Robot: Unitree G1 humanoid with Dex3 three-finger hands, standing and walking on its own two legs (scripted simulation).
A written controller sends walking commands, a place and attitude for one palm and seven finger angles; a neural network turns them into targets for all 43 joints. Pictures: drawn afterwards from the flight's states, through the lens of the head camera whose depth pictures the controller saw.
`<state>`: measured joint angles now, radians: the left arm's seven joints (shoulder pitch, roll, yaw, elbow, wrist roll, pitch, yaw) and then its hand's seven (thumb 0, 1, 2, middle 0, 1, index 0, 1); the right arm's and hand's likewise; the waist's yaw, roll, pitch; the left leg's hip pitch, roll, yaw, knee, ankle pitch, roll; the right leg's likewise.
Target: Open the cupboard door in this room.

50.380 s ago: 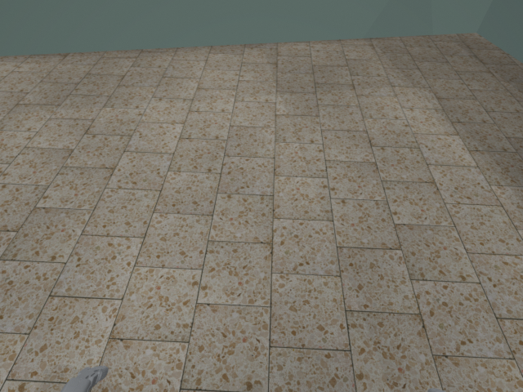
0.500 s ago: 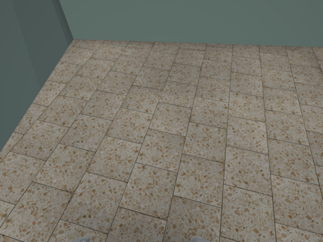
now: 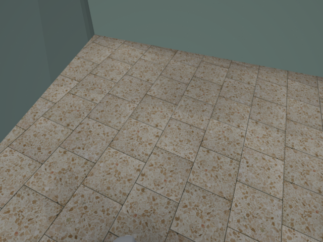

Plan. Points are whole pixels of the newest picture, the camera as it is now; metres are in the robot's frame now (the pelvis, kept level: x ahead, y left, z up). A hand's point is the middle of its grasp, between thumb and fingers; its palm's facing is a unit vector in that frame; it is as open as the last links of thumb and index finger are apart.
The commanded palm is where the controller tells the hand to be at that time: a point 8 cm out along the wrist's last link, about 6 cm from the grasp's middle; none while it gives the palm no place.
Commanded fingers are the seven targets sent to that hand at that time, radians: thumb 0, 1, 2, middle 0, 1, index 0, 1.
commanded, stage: turn to face it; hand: left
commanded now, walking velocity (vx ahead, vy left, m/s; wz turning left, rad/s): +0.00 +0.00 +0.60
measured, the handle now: out of the picture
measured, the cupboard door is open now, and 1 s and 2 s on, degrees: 46 46 46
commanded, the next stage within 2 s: none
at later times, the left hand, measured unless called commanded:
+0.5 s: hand out of the picture +0.04 +0.17 -0.18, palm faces +0.33 -0.92 -0.22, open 7.3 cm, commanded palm none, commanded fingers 0.00 0.90 0.90 -0.20 -0.30 -0.20 -0.30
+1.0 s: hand out of the picture +0.01 +0.11 -0.16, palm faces +0.62 -0.76 -0.22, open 7.3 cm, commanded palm none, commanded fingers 0.00 0.90 0.90 -0.20 -0.30 -0.20 -0.30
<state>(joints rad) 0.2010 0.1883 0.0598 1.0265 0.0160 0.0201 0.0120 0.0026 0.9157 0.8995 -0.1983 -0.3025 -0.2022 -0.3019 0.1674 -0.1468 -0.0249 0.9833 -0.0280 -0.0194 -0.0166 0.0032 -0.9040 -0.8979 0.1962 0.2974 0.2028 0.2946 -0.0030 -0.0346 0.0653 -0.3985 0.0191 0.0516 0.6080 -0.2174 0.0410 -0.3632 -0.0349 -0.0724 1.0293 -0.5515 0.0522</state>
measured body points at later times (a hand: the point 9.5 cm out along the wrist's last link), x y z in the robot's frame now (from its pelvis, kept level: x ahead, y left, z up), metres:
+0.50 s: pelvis +0.05 -0.05 -0.01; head +0.09 -0.01 +0.44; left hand +0.03 +0.21 -0.16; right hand +0.24 -0.28 -0.13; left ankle +0.03 +0.07 -0.73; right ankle +0.05 -0.20 -0.71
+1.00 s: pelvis +0.08 -0.08 +0.01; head +0.12 -0.04 +0.45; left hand -0.02 +0.15 -0.14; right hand +0.33 -0.22 -0.12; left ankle +0.01 +0.01 -0.71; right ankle +0.15 -0.20 -0.73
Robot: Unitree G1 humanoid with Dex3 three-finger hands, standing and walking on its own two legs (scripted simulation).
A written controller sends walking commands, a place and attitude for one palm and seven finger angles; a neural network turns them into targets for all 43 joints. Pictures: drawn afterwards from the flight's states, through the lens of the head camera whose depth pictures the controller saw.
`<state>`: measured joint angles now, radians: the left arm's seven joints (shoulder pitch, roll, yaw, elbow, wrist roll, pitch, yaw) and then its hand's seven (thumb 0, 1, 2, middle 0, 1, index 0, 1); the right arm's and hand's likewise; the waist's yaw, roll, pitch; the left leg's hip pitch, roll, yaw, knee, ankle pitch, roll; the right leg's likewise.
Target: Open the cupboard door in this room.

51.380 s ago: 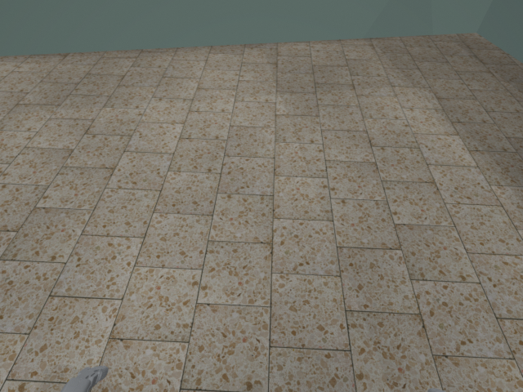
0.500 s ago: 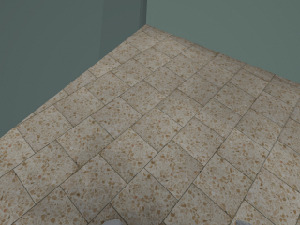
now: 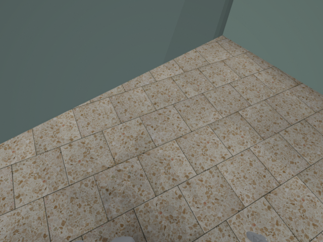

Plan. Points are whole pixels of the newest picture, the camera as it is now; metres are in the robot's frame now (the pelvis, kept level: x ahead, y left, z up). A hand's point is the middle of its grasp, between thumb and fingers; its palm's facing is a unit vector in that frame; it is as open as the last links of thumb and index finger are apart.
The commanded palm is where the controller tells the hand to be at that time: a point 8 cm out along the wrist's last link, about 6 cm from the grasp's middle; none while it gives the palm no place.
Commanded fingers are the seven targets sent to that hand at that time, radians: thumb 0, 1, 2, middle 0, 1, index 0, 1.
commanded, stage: turn to face it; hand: left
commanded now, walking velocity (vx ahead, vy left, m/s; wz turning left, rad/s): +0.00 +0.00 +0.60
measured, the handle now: out of the picture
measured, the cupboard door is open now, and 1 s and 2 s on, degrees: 46 46 46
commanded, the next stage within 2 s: none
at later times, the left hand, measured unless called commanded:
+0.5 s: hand out of the picture +0.04 +0.18 -0.15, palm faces +0.29 -0.92 -0.27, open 7.3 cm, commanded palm none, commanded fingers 0.00 0.90 0.90 -0.20 -0.30 -0.20 -0.30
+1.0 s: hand out of the picture -0.04 +0.18 -0.15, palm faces +0.57 -0.77 -0.30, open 7.3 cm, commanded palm none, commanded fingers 0.00 0.90 0.90 -0.20 -0.30 -0.20 -0.30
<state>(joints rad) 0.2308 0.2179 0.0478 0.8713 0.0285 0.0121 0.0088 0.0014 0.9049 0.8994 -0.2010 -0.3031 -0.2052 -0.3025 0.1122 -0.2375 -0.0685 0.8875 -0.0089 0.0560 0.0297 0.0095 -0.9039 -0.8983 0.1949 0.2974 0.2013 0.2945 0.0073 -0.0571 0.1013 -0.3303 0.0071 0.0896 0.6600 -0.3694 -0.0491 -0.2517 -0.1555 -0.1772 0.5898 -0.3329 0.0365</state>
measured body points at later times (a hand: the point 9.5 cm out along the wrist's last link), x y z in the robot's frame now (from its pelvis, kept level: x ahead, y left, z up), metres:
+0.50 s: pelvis +0.00 -0.04 +0.00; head +0.04 -0.04 +0.45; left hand +0.02 +0.23 -0.13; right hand +0.15 -0.28 -0.14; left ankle -0.04 +0.08 -0.67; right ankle +0.04 -0.17 -0.73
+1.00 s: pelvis +0.00 -0.06 -0.01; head +0.04 -0.04 +0.44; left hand -0.07 +0.22 -0.13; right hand +0.22 -0.23 -0.15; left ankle -0.04 +0.07 -0.71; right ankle +0.09 -0.17 -0.74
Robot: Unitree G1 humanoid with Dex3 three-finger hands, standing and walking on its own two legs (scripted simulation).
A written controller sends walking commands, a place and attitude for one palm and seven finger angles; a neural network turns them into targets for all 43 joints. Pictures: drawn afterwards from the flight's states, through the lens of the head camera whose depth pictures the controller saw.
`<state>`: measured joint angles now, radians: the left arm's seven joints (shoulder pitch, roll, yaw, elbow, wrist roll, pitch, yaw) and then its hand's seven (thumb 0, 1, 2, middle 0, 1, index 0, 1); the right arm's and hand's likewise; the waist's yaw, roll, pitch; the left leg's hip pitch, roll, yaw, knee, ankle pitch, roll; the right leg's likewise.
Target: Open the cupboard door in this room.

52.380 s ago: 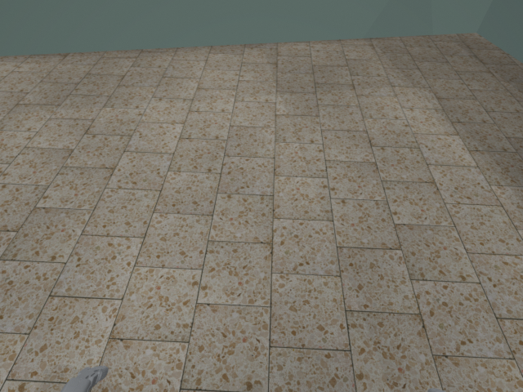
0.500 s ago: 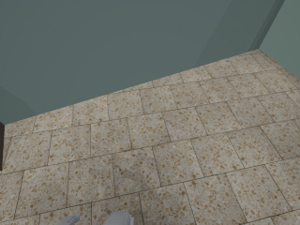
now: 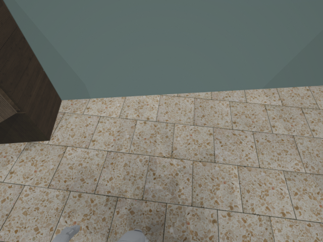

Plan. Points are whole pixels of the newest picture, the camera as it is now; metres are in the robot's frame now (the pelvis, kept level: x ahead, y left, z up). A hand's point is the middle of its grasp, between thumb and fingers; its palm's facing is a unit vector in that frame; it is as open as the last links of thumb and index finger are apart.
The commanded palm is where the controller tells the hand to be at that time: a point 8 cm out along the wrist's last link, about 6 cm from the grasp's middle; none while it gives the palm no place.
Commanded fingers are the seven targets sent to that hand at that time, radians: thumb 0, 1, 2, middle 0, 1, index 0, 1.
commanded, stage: turn to face it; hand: left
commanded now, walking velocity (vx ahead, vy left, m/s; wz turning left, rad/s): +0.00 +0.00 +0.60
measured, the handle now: out of the picture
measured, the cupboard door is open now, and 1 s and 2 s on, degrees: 46 46 46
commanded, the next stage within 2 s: take the last steps up to it in 1.32 s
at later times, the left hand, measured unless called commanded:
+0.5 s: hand out of the picture +0.03 +0.25 -0.15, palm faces +0.32 -0.92 -0.24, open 7.3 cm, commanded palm none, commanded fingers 0.00 0.90 0.90 -0.20 -0.30 -0.20 -0.30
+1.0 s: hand out of the picture -0.07 +0.19 -0.18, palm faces +0.61 -0.77 -0.20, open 7.3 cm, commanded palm none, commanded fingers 0.00 0.90 0.90 -0.20 -0.30 -0.20 -0.30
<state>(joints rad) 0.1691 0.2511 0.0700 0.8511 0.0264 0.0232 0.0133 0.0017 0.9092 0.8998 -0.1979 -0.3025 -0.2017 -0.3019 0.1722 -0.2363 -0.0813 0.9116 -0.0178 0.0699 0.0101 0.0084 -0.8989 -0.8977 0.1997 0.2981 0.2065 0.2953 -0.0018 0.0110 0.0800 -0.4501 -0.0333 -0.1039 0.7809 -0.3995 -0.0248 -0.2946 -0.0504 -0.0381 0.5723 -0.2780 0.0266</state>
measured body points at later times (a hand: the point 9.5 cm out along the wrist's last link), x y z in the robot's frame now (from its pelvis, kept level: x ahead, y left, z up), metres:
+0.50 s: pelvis +0.00 +0.01 +0.01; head +0.04 +0.05 +0.46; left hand +0.02 +0.30 -0.14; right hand +0.15 -0.21 -0.12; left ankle +0.00 +0.12 -0.73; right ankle +0.04 -0.15 -0.67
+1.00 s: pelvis +0.00 +0.00 -0.01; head +0.03 +0.05 +0.44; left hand -0.10 +0.23 -0.16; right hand +0.25 -0.16 -0.12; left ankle -0.04 +0.10 -0.73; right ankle +0.05 -0.15 -0.71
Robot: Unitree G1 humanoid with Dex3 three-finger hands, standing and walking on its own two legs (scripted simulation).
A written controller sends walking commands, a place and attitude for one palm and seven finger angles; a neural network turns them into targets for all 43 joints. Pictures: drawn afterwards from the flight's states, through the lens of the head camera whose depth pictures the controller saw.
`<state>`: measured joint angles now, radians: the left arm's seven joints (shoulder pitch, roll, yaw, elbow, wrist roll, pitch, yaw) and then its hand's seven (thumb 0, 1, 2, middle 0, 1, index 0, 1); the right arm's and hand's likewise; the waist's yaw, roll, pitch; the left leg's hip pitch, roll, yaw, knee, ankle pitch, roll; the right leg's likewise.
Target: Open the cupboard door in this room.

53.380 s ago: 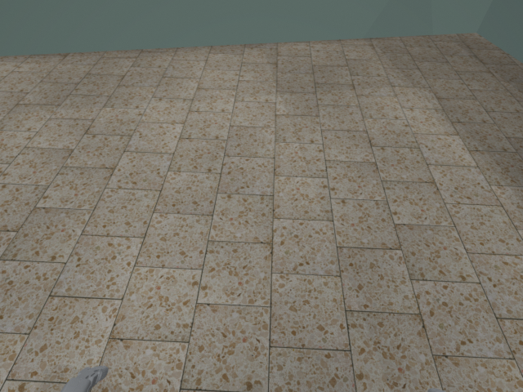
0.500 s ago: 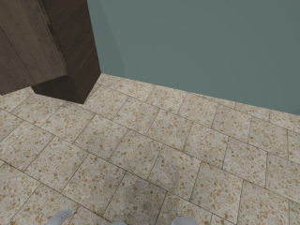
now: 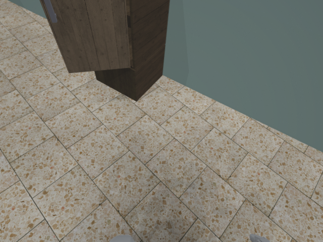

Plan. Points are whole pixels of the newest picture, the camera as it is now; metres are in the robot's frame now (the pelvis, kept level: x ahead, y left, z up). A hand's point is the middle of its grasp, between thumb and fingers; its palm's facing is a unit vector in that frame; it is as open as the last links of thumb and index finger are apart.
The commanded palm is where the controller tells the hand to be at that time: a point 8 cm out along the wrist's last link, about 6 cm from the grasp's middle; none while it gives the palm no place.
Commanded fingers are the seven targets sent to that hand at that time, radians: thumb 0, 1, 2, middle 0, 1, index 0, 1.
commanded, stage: turn to face it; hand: left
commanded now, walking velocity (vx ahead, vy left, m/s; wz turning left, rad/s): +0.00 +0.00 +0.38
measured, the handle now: (49, 3) +1.02 +0.58 +0.02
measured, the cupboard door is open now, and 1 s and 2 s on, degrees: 46 46 46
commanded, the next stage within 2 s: take the last steps up to it in 0.32 s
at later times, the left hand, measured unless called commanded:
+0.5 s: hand out of the picture +0.03 +0.16 -0.14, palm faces +0.21 -0.95 -0.23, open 7.3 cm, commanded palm none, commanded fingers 0.00 0.90 0.90 -0.20 -0.30 -0.20 -0.30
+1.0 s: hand (73, 232) +0.15 +0.24 -0.14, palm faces +0.25 -0.95 -0.19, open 7.4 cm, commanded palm none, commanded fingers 0.00 0.90 0.90 -0.20 -0.30 -0.20 -0.30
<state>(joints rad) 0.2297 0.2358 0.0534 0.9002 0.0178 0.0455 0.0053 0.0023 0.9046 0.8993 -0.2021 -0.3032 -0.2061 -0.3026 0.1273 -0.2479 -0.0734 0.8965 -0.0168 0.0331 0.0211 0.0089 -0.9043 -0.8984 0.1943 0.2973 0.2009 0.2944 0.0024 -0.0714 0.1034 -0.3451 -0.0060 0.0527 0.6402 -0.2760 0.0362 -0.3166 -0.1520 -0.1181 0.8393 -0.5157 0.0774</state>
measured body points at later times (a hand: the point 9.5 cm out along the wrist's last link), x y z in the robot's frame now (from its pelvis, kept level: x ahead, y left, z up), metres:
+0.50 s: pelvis +0.01 -0.03 +0.02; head +0.04 -0.03 +0.47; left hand +0.02 +0.21 -0.12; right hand +0.13 -0.27 -0.13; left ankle -0.02 +0.09 -0.66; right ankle +0.02 -0.16 -0.72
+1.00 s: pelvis +0.10 +0.03 +0.02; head +0.12 +0.03 +0.47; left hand +0.13 +0.29 -0.12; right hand +0.10 -0.19 -0.13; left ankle +0.00 +0.09 -0.72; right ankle +0.21 -0.08 -0.69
